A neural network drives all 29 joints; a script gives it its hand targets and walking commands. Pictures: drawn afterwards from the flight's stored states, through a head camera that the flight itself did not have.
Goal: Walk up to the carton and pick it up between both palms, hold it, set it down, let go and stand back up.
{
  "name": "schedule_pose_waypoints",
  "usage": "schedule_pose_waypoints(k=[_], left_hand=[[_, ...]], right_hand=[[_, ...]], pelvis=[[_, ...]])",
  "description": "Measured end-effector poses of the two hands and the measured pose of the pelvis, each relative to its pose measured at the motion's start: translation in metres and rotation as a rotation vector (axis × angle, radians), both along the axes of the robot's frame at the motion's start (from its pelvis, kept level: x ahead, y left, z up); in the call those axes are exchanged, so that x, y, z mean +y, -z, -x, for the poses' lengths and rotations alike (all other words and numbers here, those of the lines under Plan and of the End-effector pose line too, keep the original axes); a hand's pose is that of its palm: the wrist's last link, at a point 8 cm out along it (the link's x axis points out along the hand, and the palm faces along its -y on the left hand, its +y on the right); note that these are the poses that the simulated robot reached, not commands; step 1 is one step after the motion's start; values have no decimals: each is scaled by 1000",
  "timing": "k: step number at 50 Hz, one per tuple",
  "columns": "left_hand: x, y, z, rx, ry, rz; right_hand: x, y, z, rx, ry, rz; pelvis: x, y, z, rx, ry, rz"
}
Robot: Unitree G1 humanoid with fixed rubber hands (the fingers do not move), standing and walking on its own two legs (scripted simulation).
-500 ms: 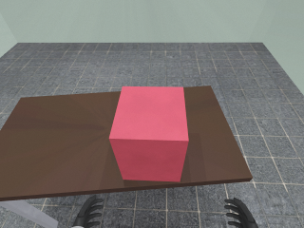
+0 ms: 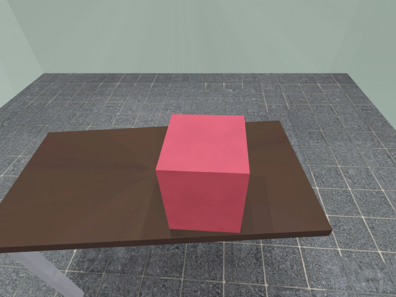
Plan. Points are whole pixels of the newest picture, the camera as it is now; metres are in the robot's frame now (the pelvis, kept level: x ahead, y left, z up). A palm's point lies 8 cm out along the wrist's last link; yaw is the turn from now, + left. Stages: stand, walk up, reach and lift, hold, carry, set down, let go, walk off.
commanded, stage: stand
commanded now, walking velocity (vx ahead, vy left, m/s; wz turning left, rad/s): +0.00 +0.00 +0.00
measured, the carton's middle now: (205, 173) +0.45 +0.02 -0.02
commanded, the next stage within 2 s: none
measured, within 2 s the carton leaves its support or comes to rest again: neither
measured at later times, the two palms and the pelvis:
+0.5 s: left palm out of the picture -0.10 +0.24 -0.14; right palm out of the picture -0.08 -0.23 -0.15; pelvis -0.06 +0.00 -0.01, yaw +1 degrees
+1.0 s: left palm out of the picture -0.13 +0.24 -0.16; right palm out of the picture -0.13 -0.24 -0.17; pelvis -0.10 +0.00 -0.03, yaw -2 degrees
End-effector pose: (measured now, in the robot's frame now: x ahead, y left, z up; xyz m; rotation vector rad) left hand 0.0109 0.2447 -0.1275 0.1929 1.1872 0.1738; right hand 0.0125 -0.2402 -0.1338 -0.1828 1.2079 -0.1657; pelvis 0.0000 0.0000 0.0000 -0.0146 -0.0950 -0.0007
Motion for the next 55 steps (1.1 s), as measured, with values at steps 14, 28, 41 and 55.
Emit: schedule_pose_waypoints(k=[14,28,41,55], left_hand=[[-7,15,70,110,-40,32],[-6,15,115,151,-111,18],[6,44,73,36,36,0],[-1,25,168,200,-130,-10]], right_hand=[[15,11,65,104,40,-24],[6,12,93,114,55,-13],[20,38,177,184,205,-14],[-4,21,119,75,47,-8]], pelvis=[[5,5,38,18,-7,-1],[1,6,71,33,-12,-4],[3,34,95,-2,23,-21],[6,18,92,0,6,25]])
